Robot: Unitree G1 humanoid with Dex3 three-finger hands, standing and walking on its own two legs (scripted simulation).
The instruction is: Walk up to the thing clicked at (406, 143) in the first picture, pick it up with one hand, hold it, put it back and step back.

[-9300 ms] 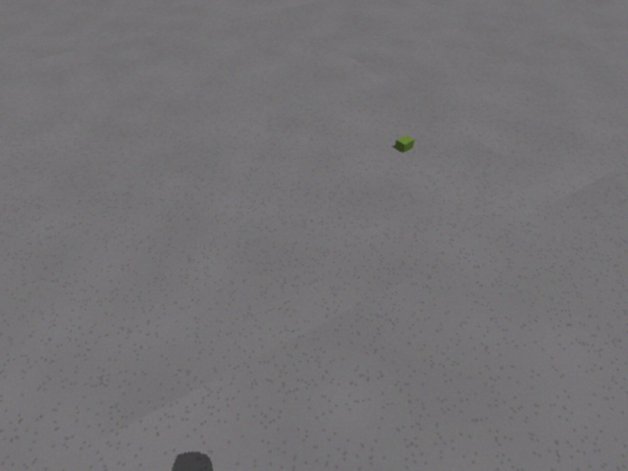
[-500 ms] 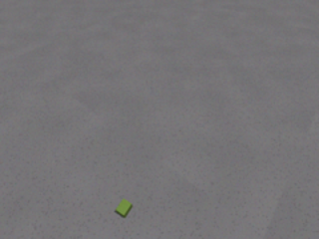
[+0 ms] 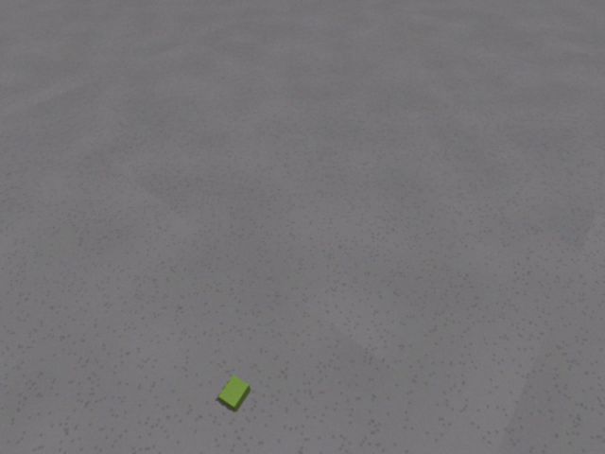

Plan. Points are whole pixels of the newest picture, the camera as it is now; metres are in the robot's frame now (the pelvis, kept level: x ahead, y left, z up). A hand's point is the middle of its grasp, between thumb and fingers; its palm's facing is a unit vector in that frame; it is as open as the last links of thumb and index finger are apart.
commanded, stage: stand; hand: left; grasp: from above
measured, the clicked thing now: (234, 393) +0.45 +0.24 -0.76
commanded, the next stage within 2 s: rise first in 0.30 s
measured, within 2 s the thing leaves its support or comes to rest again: neither
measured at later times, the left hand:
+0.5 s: hand out of the picture +0.10 +0.25 -0.16, palm faces +0.04 -0.94 -0.33, open 7.6 cm
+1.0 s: hand out of the picture +0.13 +0.27 -0.22, palm faces -0.06 -0.86 -0.50, open 13.1 cm
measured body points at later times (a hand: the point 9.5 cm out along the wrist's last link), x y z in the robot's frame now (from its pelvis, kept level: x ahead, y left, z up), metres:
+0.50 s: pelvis +0.00 +0.00 +0.00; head +0.03 +0.00 +0.44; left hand +0.10 +0.30 -0.13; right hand +0.09 -0.29 -0.13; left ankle +0.00 +0.13 -0.75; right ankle -0.01 -0.14 -0.75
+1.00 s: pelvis -0.01 +0.01 -0.06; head +0.07 +0.03 +0.38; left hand +0.14 +0.31 -0.19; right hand +0.13 -0.24 -0.16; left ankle +0.00 +0.13 -0.75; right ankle -0.01 -0.14 -0.75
